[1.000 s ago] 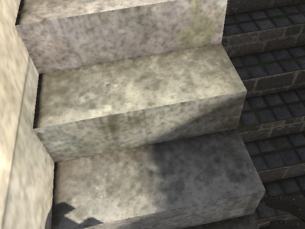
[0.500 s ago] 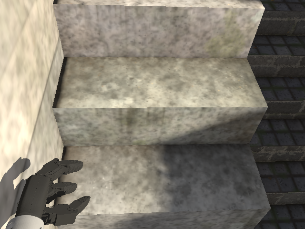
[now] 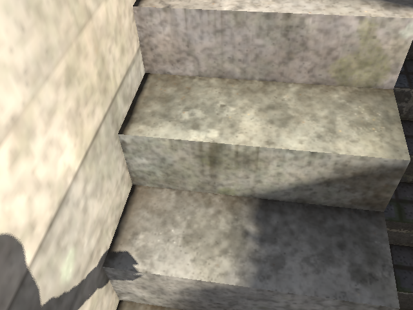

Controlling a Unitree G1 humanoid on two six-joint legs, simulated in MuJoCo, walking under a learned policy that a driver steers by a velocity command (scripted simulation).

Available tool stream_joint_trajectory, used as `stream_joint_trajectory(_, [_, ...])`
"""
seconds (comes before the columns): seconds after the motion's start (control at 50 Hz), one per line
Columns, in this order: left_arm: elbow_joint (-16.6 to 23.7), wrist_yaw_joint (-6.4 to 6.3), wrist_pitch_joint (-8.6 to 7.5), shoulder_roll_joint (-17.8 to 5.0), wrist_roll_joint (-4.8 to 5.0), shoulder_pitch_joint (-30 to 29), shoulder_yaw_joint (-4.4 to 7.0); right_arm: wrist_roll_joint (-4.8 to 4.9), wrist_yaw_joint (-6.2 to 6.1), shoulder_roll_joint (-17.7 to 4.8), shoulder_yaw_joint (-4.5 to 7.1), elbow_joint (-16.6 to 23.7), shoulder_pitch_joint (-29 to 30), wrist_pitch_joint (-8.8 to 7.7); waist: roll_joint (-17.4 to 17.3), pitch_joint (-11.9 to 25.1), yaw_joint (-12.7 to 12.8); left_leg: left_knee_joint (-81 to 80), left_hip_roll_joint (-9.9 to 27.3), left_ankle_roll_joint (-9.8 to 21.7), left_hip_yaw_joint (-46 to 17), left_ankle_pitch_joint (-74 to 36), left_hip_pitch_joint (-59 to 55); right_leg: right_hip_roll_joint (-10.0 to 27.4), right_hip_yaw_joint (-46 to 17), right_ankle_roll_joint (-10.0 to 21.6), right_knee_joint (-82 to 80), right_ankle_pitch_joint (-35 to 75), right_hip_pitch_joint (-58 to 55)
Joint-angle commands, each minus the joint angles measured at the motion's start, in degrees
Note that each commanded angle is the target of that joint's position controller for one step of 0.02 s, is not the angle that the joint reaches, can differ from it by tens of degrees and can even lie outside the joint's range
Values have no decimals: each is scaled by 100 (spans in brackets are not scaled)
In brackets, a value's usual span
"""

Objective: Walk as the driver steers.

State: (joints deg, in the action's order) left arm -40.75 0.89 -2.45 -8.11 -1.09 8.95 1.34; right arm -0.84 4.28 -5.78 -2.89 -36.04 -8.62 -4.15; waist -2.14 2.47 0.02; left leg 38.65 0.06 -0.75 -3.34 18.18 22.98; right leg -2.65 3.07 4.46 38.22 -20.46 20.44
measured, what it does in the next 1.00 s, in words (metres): climbs: right foot, then left foot 0.20 m higher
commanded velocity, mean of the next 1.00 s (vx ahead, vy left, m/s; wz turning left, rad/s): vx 0.49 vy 0.00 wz -0.04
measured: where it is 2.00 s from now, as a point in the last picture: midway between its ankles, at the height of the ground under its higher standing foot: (218, 207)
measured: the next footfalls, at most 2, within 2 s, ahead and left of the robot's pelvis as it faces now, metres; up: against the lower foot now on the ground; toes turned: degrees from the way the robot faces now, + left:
right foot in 0.50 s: +0.01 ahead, -0.10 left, +0.00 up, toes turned -22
left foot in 0.92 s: +0.28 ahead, +0.05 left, +0.20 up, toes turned -3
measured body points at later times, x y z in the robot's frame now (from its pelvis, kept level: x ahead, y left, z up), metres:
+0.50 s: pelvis +0.03 +0.00 +0.01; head +0.04 -0.01 +0.46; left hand +0.32 +0.16 -0.05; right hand -0.01 -0.24 -0.12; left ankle +0.01 +0.16 -0.72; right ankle -0.02 -0.08 -0.72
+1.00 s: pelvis +0.19 +0.02 +0.08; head +0.20 +0.00 +0.53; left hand +0.22 +0.27 -0.04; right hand +0.39 -0.23 +0.00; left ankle +0.24 +0.06 -0.53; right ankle +0.00 -0.10 -0.55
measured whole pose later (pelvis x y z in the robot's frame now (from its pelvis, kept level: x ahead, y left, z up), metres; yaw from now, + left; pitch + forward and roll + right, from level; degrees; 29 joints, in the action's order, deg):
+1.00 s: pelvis +0.19 +0.02 +0.08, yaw -1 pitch +2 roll +2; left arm -51.7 3.9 -6.2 -12.7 -2.1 21.9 2.2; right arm 1.0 -4.6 -12.5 1.2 -39.0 -3.6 0.8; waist -0.3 1.4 0.7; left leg 75.4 -9.9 9.7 5.6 35.2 43.9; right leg 5.4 2.7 1.9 64.7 0.6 14.5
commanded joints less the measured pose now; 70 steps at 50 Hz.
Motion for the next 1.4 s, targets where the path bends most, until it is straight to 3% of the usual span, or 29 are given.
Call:
stream_joint_trajectory(0.02, [780,-193,-111,-1037,-13,-707,315,-32,-340,-530,328,677,30,-209,863,374,-333,373,-101,27,-196,-224,574,1526,-3278,1356,-1597,1193,-501])
stream_joint_trajectory(0.14, [763,-192,-71,-1324,62,-700,421,-172,-277,-716,491,913,-309,-81,507,629,-567,346,-394,197,-73,-290,222,1225,-3097,1426,-1084,3062,-602])
stream_joint_trajectory(0.2, [924,-222,-82,-1405,98,-846,479,-180,108,-848,520,1196,-391,-16,220,556,-513,-686,-239,680,-267,-1593,-834,243,-2360,726,-277,2833,-17])
stream_joint_trajectory(0.26, [546,-169,-224,-1385,-144,504,500,-72,84,-1712,748,1110,-224,-43,-1563,794,52,-1207,2664,3048,-2738,-5516,-2084,-429,-1405,-1009,4165,-2152,1777])
stream_joint_trajectory(0.28, [563,-156,-183,-1770,-170,663,616,33,30,-1404,639,1038,-242,-129,-536,810,171,-1294,2796,2781,-2488,-5281,-1820,138,-1187,-1195,5638,-2211,1872])
stream_joint_trajectory(0.34, [928,-160,-111,-1411,-125,-836,509,126,136,-798,382,466,-791,101,-345,-296,-338,-2130,1356,1670,-1099,-135,-1877,369,-760,-661,4302,-1099,2641])
stream_joint_trajectory(0.38, [1071,12,-242,-1042,-110,-1133,357,127,167,-1412,583,299,-949,385,-86,-593,-465,-2488,1101,1553,-794,569,-1783,251,-111,-613,2137,-1984,1944])
stream_joint_trajectory(0.44, [631,288,-382,-1000,98,-574,310,-192,499,-1699,628,572,98,735,-798,-533,-83,-2434,1102,1654,-505,-575,-202,-69,493,-519,-210,-403,-1179])
stream_joint_trajectory(0.5, [128,-79,-516,-1205,103,1068,231,-788,746,-1530,509,71,-66,743,77,547,806,59,878,1399,-127,-3947,97,121,-209,-93,-1456,2537,-3227])
stream_joint_trajectory(0.52, [183,115,-113,-1069,-323,1585,220,623,-292,-1538,740,-96,60,108,683,774,964,1945,88,852,463,-860,1363,1158,-1113,-376,-1930,2823,-4293])
stream_joint_trajectory(0.54, [267,90,44,-1725,-300,1900,375,718,-543,-1121,525,55,64,-37,2017,1146,941,2945,-93,483,628,159,2335,1937,-2090,34,-1937,2845,-4793])
stream_joint_trajectory(0.6, [578,87,62,-1398,-327,768,283,368,-816,-887,596,121,475,36,827,-206,355,8409,-188,288,-180,178,3445,1969,-1320,552,-1875,2205,-2043])
stream_joint_trajectory(0.7, [-386,42,-524,-1090,-476,1350,257,353,-839,-305,441,857,1411,308,422,-834,111,11501,-358,741,-498,392,5605,2494,-985,565,-2246,1042,-1371])
stream_joint_trajectory(0.8, [-712,-37,-665,-989,-258,1059,224,287,-825,-551,428,1315,2147,441,-19,-1272,-231,8499,-265,857,273,-21,4540,1876,516,-96,-3296,2616,-36])
stream_joint_trajectory(0.84, [-961,-158,-635,-1209,-232,1355,234,205,-759,-680,484,1371,2032,624,288,-932,-238,7147,-1,1009,912,-37,3852,1810,870,17,-3510,4309,-696])
stream_joint_trajectory(0.88, [-1142,-309,-544,-1517,195,1753,214,291,-833,-581,353,1057,1671,711,713,-334,-375,4039,-447,1163,1986,1410,1569,1658,1309,631,-3410,8826,-645])
stream_joint_trajectory(0.92, [-829,-208,-452,-2240,409,1175,378,300,-853,-1051,558,112,-1129,513,1745,1545,-1276,3481,-1089,1088,1319,1976,-357,2286,985,801,-447,12915,-1807])
stream_joint_trajectory(0.94, [-771,24,-469,-2239,466,1273,437,162,-708,-1635,724,-187,-1515,418,1222,2002,-1380,1597,-1257,1078,-137,2023,-1005,1783,801,585,1364,10986,-1627])
stream_joint_trajectory(0.96, [-431,394,-566,-1637,174,1116,372,114,-862,-2330,940,-552,-1558,485,-1201,1917,-1011,-1355,-19,1538,-3691,2712,-1874,320,650,-99,3489,3746,455])
stream_joint_trajectory(0.98, [-150,559,-699,-1093,-311,750,236,125,-1041,-2256,956,-311,-366,532,-1108,1618,-507,-2812,355,1767,-6277,4080,-1212,-308,-569,-308,6200,2466,1393])
stream_joint_trajectory(1.0, [222,616,-550,-747,-579,156,167,136,-1088,-1849,850,-312,91,335,-207,477,-223,-2444,427,1726,-5494,3799,-297,-186,-1037,-288,7419,2313,2318])
stream_joint_trajectory(1.06, [598,262,-335,-171,-307,-154,-80,129,-1435,-1406,669,-754,-25,27,893,-961,141,-980,290,1806,-2686,-2192,469,-151,-684,-569,8055,1162,3352])
stream_joint_trajectory(1.08, [1544,96,-188,-1265,435,-517,64,-164,-234,-478,236,-1280,-1151,-17,457,79,-124,-596,764,715,-1781,-3984,-1344,-230,-1721,-284,7394,-595,5159])
stream_joint_trajectory(1.12, [1661,-446,-207,-925,381,-492,-53,-72,273,-523,210,-880,-935,-19,292,543,198,-705,584,54,-854,-4384,-1164,165,-1040,-274,4936,-758,4802])
stream_joint_trajectory(1.16, [1720,-258,-85,-439,191,-27,-266,21,299,-1365,322,-733,-444,-87,-433,1343,784,-1017,577,475,-652,-5141,-536,124,-472,-582,6813,-1096,4023])
stream_joint_trajectory(1.2, [1498,-346,62,-947,446,-359,-36,-257,451,-1141,123,-707,-1597,-60,-118,614,203,-778,960,344,-1041,-5971,-1624,-504,-1255,-849,8269,-348,5739])
stream_joint_trajectory(1.26, [1390,-330,-81,-871,328,-765,-86,-239,341,-831,-94,-780,-2309,-173,-393,854,-122,-345,937,563,-1009,-5889,-3953,-436,-1420,-793,7560,-302,6927])
stream_joint_trajectory(1.36, [1170,-125,85,-672,511,-686,-58,-479,502,-1532,231,-1227,-3346,29,-175,205,-140,-665,1758,1120,-812,-7697,-3576,-306,-1164,-868,8503,-662,7703])
stream_joint_trajectory(1.4, [1215,3,126,-804,332,-1099,-42,-343,607,-1897,420,-1103,-2885,126,-286,183,79,-827,1741,930,-377,-8241,-2999,43,-590,-639,8055,-1095,7251])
